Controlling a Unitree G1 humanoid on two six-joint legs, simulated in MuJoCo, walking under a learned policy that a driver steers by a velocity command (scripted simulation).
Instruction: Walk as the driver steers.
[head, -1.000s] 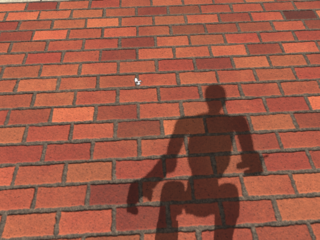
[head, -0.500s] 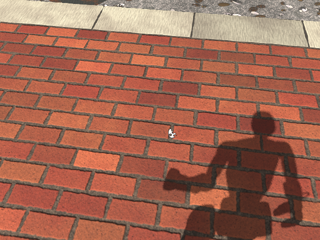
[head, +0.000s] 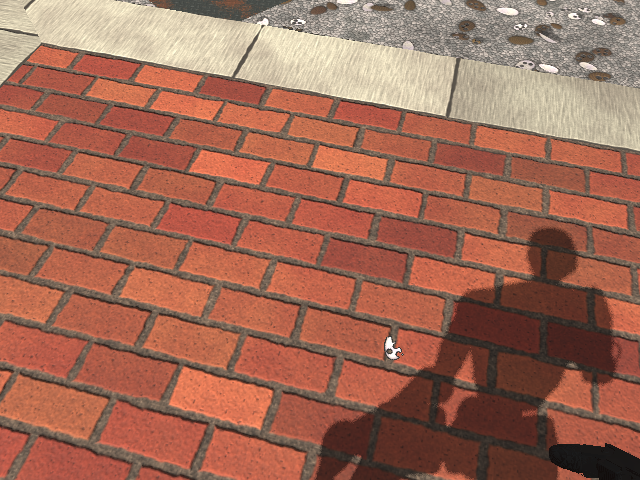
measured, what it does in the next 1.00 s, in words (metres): walks ahead, turning right: right foot, then left foot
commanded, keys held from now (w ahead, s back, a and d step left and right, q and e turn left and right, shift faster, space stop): w+e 0.16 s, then e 0.54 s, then no key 0.30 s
